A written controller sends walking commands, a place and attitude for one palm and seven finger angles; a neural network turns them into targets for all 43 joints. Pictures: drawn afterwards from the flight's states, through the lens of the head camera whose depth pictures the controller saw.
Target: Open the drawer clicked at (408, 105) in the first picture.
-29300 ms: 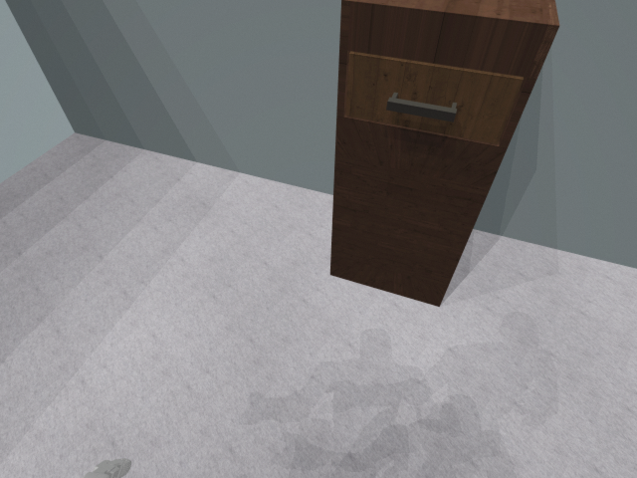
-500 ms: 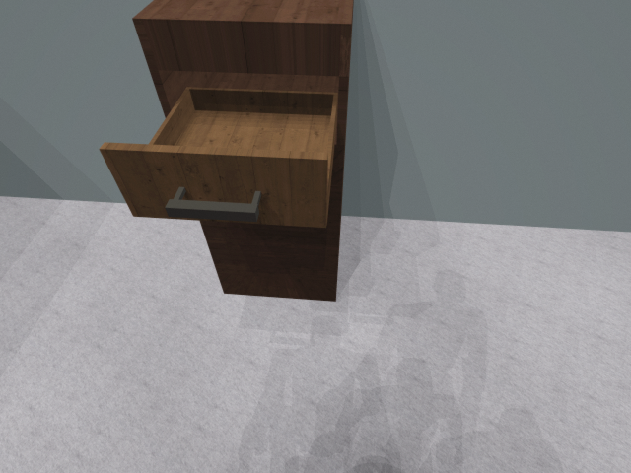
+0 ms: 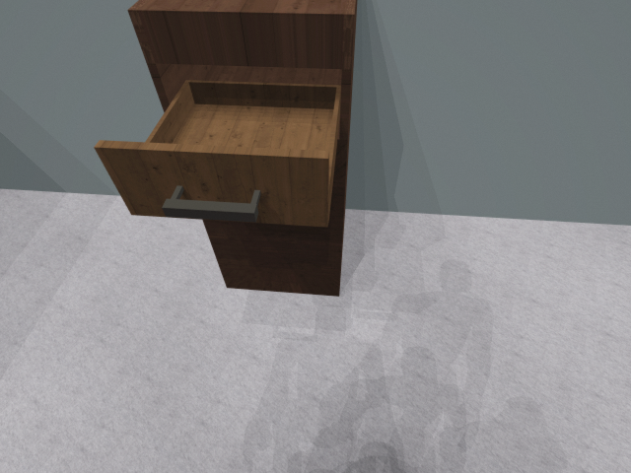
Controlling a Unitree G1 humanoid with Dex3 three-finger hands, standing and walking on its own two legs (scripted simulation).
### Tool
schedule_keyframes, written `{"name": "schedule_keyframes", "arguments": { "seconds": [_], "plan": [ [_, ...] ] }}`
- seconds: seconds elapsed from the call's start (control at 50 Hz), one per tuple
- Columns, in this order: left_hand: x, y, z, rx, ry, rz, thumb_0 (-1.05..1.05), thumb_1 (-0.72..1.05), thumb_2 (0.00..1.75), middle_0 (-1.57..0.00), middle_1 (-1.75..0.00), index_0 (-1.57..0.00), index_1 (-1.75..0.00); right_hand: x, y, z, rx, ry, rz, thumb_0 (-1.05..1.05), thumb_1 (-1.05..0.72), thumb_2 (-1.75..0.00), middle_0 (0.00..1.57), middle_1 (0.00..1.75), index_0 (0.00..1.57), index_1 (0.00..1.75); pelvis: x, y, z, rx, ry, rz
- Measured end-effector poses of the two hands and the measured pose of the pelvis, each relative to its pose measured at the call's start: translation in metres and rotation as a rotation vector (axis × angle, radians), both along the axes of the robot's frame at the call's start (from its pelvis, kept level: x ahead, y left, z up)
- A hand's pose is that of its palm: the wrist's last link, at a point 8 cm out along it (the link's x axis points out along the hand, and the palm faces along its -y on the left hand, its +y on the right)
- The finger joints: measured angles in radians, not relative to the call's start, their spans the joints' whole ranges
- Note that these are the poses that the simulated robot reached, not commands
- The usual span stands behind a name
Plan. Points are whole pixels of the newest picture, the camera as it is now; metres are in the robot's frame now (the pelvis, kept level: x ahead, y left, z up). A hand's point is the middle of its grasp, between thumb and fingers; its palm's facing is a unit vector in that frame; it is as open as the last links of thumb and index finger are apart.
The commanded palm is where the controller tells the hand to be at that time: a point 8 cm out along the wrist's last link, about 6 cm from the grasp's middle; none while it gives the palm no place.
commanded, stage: look to check the result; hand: left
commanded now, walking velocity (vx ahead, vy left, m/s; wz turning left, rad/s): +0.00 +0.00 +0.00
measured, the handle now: (214, 201) +0.53 +0.21 +0.02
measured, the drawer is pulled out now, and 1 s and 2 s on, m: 0.29 0.29 0.29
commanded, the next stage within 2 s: stand and wait in 0.22 s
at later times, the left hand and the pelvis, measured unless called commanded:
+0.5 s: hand out of the picture +0.02 +0.16 -0.17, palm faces +0.04 -0.98 -0.21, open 7.4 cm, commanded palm none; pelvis +0.02 -0.01 +0.00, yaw +0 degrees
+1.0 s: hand out of the picture +0.04 +0.16 -0.17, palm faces +0.04 -0.97 -0.23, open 7.4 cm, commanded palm none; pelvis +0.03 -0.02 +0.00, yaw +0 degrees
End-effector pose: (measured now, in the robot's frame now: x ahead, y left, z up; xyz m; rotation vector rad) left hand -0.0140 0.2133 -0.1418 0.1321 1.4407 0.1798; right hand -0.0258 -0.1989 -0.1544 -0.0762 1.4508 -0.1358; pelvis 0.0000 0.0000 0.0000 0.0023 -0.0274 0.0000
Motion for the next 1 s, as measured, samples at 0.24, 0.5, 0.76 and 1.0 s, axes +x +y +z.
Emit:
{"name": "schedule_keyframes", "arguments": {
  "seconds": [0.24, 0.5, 0.76, 1.0],
  "plan": [
    [0.014, -0.003, 0.001, 0.007, -0.019, -0.003, 0.01, 0.91, 0.89, -0.20, -0.30, -0.20, -0.30, 0.019, -0.010, 0.000, -0.008, -0.017, 0.012, 0.01, -0.91, -0.90, 0.20, 0.30, 0.20, 0.30, 0.008, -0.006, 0.001, 0.001, 0.000, 0.005],
    [0.026, -0.005, 0.002, 0.013, -0.021, -0.003, 0.01, 0.91, 0.89, -0.20, -0.30, -0.20, -0.30, 0.027, -0.022, 0.002, -0.023, -0.004, 0.022, 0.00, -0.91, -0.90, 0.20, 0.30, 0.20, 0.30, 0.017, -0.011, 0.002, 0.002, 0.003, 0.008],
    [0.040, -0.006, 0.005, 0.026, -0.040, -0.011, 0.00, 0.91, 0.89, -0.20, -0.30, -0.20, -0.30, 0.041, -0.030, 0.001, -0.027, -0.020, 0.030, 0.00, -0.91, -0.90, 0.20, 0.30, 0.20, 0.30, 0.022, -0.017, 0.002, 0.002, 0.004, 0.009],
    [0.049, -0.006, 0.005, 0.032, -0.054, -0.019, 0.00, 0.91, 0.89, -0.20, -0.30, -0.20, -0.30, 0.050, -0.041, 0.003, -0.046, -0.034, 0.029, 0.00, -0.91, -0.90, 0.20, 0.30, 0.20, 0.30, 0.027, -0.020, 0.002, 0.002, 0.002, 0.005]
  ]
}}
